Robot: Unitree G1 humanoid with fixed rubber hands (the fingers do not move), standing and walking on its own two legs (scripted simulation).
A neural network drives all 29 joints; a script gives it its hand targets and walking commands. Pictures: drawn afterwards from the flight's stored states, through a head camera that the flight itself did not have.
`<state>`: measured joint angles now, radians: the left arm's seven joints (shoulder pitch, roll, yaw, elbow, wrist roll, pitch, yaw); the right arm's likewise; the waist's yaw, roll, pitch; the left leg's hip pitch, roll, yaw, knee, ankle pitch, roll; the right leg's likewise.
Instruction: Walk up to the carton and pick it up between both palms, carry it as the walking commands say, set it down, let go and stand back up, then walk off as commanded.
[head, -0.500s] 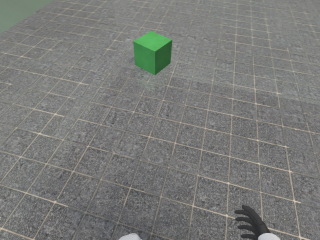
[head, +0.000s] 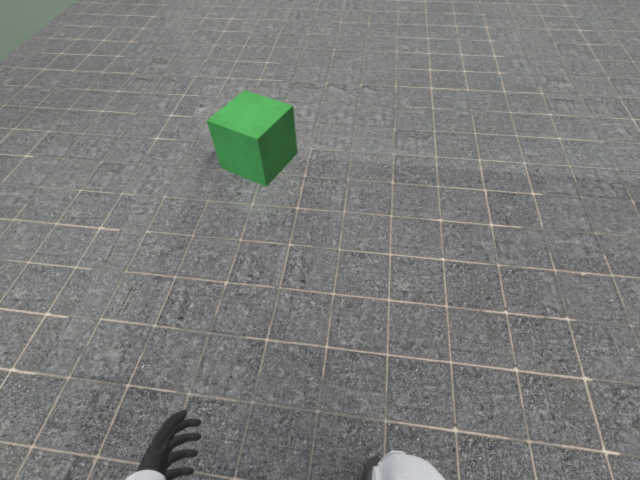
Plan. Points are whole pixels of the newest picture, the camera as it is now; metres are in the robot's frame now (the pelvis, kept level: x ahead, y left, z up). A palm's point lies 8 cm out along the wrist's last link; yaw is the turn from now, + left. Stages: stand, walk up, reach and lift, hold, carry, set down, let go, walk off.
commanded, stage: walk up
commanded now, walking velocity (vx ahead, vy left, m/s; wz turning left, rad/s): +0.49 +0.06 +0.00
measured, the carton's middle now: (255, 138) +1.55 +0.18 -0.62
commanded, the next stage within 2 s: none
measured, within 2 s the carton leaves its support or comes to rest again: neither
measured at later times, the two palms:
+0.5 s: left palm out of the picture +0.12 +0.27 -0.10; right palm (415, 291) +0.39 -0.17 -0.10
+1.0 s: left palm (172, 211) +0.63 +0.26 -0.10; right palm (421, 306) +0.37 -0.17 -0.10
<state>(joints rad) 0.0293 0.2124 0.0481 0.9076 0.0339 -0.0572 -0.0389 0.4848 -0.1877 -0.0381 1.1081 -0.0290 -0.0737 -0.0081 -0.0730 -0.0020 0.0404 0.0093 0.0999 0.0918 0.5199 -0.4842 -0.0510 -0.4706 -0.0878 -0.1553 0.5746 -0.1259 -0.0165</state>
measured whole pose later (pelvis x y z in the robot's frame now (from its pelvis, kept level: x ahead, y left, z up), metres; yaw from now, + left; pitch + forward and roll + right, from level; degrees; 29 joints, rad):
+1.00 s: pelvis +0.47 +0.05 +0.02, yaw +0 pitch +0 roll +0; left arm 0.04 0.20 0.05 0.94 0.02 -0.02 -0.05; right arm 0.47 -0.16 -0.04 1.10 -0.03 -0.09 -0.01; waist -0.09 -0.02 0.06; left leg 0.07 0.07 0.11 0.26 -0.32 -0.04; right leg -0.54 -0.11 -0.12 0.61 -0.10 0.02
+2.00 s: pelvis +0.93 +0.09 +0.03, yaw +0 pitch -1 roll -2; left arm 0.07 0.22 0.05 0.97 0.02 0.01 -0.05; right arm 0.45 -0.17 -0.05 1.06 -0.03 -0.08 0.00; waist -0.07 -0.04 0.08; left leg -0.01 0.08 0.12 0.29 -0.26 -0.02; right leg -0.55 -0.10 -0.09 0.73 -0.08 0.03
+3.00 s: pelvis +1.12 +0.13 +0.03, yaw +1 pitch -2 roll +0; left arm 0.27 0.17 0.02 1.12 0.02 -0.01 0.03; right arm 0.20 -0.16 -0.03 1.10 0.00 -0.01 -0.03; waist 0.00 -0.01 0.05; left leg -0.17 0.04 0.10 0.37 -0.17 0.00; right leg -0.14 -0.08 -0.06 0.37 -0.21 0.05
